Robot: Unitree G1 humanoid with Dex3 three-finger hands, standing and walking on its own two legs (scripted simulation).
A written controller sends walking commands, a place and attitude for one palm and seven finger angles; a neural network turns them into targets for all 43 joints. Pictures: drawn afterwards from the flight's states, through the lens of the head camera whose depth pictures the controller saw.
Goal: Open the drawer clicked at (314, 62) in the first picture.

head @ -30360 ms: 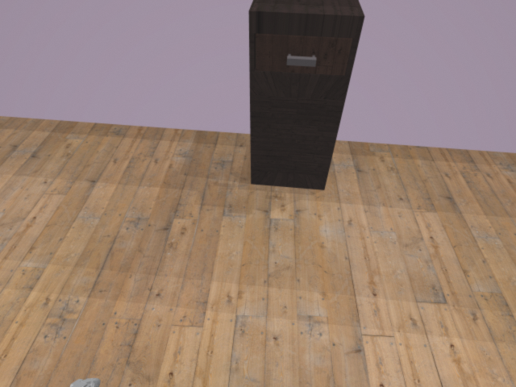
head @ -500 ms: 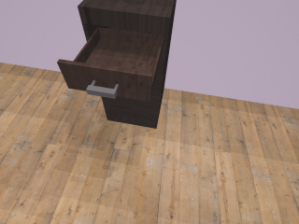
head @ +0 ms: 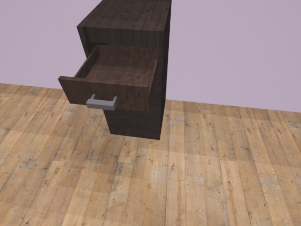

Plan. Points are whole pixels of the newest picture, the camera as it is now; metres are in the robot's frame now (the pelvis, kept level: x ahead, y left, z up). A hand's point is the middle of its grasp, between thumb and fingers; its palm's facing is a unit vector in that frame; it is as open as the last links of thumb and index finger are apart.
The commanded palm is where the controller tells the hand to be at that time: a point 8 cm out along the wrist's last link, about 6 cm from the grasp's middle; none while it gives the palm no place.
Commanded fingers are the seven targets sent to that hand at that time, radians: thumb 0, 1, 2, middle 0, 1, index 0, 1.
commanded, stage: let the arm hang, fingers relaxed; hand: left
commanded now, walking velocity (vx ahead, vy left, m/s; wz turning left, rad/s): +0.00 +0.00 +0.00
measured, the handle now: (102, 100) +0.57 +0.22 -0.04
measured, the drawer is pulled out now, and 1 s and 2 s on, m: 0.29 0.29 0.29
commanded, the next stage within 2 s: look to check the result in 0.10 s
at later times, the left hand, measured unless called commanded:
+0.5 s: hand out of the picture +0.09 +0.24 -0.15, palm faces -0.01 -0.93 -0.36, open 7.4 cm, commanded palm none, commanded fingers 0.00 0.90 0.90 -0.20 -0.30 -0.20 -0.30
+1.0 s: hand out of the picture +0.12 +0.22 -0.15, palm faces -0.02 -0.94 -0.35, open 7.4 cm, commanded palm none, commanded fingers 0.00 0.90 0.90 -0.20 -0.30 -0.20 -0.30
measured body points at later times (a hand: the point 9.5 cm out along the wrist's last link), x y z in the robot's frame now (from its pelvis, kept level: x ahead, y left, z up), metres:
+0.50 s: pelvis +0.01 -0.02 +0.00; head +0.04 -0.03 +0.45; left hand +0.09 +0.28 -0.13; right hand +0.08 -0.31 -0.14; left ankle +0.00 +0.10 -0.75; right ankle +0.02 -0.11 -0.75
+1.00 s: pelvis +0.03 -0.02 +0.00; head +0.06 -0.03 +0.45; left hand +0.12 +0.27 -0.12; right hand +0.09 -0.31 -0.14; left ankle +0.00 +0.10 -0.75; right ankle +0.02 -0.11 -0.75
